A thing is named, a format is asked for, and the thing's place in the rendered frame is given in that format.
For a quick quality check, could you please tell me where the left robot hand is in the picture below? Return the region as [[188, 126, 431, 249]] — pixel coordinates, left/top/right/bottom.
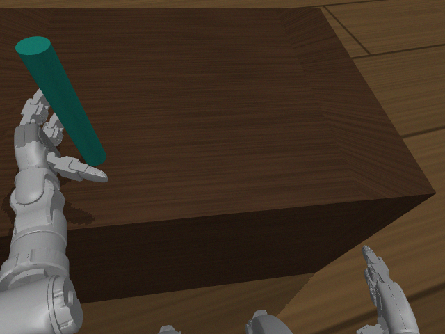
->
[[14, 89, 108, 182]]

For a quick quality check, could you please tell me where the can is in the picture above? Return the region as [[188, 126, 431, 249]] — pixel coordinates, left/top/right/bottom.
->
[[15, 36, 106, 166]]

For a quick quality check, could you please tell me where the right robot hand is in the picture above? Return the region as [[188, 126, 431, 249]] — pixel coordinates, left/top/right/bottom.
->
[[356, 245, 420, 334]]

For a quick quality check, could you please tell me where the left robot arm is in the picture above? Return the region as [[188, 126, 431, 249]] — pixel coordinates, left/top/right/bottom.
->
[[0, 168, 83, 334]]

